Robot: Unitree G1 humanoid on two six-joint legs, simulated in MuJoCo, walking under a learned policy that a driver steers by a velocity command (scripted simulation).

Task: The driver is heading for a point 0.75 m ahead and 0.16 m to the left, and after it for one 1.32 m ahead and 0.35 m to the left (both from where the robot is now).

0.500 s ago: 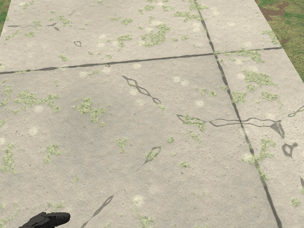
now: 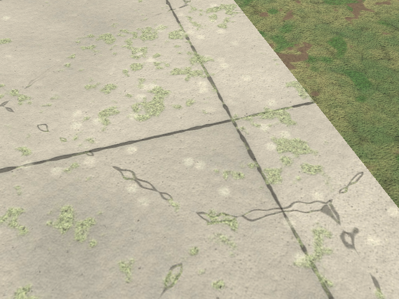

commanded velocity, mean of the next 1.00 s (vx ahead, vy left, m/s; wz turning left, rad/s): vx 0.45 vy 0.00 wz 0.25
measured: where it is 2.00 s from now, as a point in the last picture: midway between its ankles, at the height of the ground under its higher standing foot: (141, 195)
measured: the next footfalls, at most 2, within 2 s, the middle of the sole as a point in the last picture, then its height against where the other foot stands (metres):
right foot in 0.36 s outside the picture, level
left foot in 0.86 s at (167, 293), level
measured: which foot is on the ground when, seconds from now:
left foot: down 0.00-0.36, up 0.38-0.84, down 0.86-1.00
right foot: up 0.00-0.34, down 0.36-0.88, up 0.90-1.00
